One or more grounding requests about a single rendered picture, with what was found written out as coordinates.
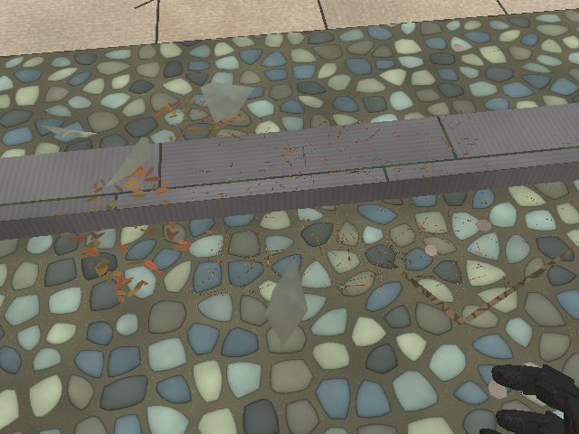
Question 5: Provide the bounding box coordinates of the right robot hand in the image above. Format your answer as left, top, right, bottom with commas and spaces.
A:
479, 364, 579, 434

